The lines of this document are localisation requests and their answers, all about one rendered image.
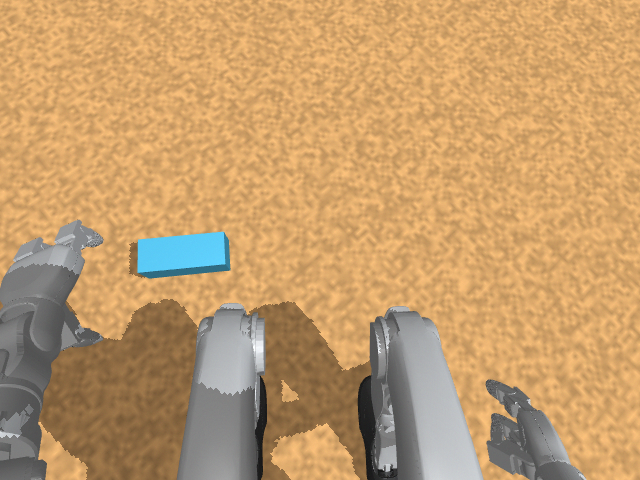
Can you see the carton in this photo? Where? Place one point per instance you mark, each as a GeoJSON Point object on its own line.
{"type": "Point", "coordinates": [183, 255]}

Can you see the left robot arm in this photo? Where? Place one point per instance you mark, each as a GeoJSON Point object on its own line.
{"type": "Point", "coordinates": [30, 340]}

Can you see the left robot hand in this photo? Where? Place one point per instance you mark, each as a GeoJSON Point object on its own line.
{"type": "Point", "coordinates": [51, 272]}

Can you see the right robot foot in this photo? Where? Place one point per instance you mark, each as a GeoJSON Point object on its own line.
{"type": "Point", "coordinates": [367, 427]}

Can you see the right robot arm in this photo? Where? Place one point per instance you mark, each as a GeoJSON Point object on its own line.
{"type": "Point", "coordinates": [558, 471]}

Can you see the right robot hand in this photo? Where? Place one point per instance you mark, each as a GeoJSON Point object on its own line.
{"type": "Point", "coordinates": [533, 439]}

